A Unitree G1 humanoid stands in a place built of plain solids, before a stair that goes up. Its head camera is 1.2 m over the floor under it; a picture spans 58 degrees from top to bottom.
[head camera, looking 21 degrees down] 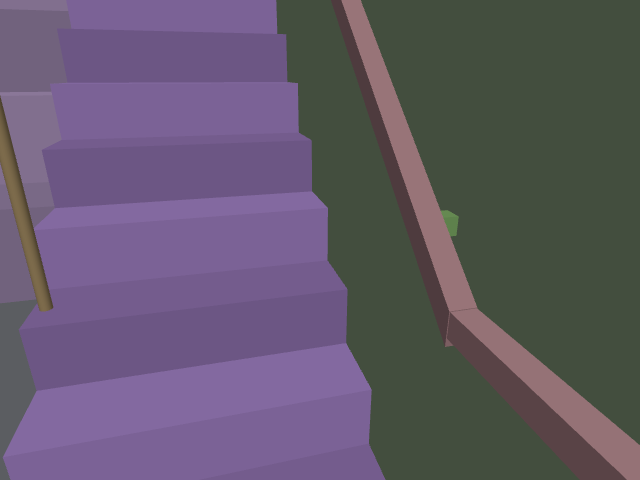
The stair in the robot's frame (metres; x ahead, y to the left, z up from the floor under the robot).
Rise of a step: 0.20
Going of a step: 0.23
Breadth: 0.89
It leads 15 degrees to the left of straight ahead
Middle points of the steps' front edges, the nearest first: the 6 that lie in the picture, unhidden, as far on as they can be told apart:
0.85 0.29 0.39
1.07 0.35 0.58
1.29 0.40 0.78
1.51 0.46 0.97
1.73 0.52 1.17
1.95 0.58 1.36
